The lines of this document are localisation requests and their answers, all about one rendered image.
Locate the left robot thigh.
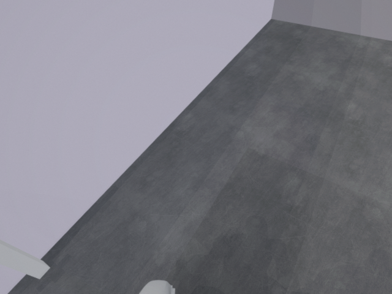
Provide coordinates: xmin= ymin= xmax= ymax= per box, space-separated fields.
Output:
xmin=139 ymin=280 xmax=175 ymax=294

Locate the panel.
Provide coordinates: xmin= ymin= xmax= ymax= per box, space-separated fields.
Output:
xmin=0 ymin=240 xmax=50 ymax=279

